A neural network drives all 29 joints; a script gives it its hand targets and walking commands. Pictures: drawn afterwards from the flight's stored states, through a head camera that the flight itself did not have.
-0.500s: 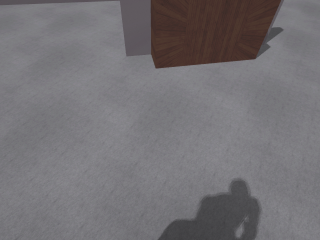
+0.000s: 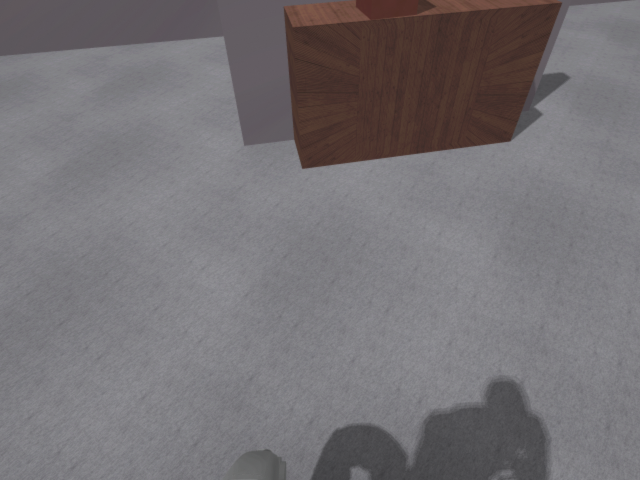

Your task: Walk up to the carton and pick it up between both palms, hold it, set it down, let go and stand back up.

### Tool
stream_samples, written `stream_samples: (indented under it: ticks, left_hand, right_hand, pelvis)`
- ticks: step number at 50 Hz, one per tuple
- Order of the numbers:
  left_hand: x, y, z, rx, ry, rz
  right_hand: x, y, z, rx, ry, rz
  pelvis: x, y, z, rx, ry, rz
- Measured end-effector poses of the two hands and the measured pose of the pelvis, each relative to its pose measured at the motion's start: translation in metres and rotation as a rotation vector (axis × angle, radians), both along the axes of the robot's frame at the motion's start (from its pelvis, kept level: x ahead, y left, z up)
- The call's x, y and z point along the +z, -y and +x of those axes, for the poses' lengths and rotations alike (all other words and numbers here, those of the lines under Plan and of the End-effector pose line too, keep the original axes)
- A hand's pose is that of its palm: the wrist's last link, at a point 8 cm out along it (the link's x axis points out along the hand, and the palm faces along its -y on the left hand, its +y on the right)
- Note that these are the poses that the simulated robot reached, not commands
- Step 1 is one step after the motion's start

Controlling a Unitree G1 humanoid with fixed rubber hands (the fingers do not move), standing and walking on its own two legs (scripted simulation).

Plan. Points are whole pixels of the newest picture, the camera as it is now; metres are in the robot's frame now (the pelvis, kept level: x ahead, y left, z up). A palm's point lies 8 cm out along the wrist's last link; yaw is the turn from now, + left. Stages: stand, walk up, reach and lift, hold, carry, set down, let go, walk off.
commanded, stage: walk up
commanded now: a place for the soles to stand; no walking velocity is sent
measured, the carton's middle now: out of the picture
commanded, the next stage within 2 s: none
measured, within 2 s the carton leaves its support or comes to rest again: neither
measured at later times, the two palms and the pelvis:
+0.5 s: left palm (185, 324) +0.39 +0.27 -0.11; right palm (476, 368) +0.34 -0.22 -0.12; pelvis +0.33 +0.02 +0.01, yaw -3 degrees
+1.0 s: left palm (268, 223) +0.65 +0.17 -0.11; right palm (491, 217) +0.70 -0.33 -0.12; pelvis +0.66 -0.07 +0.01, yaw -4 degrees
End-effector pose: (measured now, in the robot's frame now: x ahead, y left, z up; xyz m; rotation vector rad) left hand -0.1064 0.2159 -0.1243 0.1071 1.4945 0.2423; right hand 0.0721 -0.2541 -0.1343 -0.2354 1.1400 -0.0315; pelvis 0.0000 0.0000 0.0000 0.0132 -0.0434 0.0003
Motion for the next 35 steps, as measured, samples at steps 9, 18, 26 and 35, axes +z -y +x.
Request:
stream_samples:
  ticks: [9, 18, 26, 35]
  left_hand:
    - [0.012, 0.019, 0.056, 0.030, -0.172, -0.089]
    - [-0.021, -0.038, 0.250, -0.073, -0.100, -0.027]
    - [0.017, -0.054, 0.524, -0.278, 0.366, 0.041]
    - [0.013, 0.017, 0.714, -0.405, 0.470, -0.009]
  right_hand:
    - [0.013, -0.028, 0.173, 0.071, 0.110, 0.010]
    - [-0.016, -0.061, 0.286, -0.026, 0.109, 0.026]
    - [0.011, -0.027, 0.266, -0.198, -0.071, -0.020]
    - [-0.002, 0.008, 0.304, -0.255, -0.275, 0.001]
  pelvis:
    - [-0.002, -0.007, 0.115, -0.024, -0.041, -0.005]
    - [-0.026, -0.028, 0.247, -0.030, -0.032, 0.013]
    - [0.008, -0.014, 0.348, -0.056, -0.007, 0.004]
    - [-0.006, 0.027, 0.475, -0.070, -0.033, 0.027]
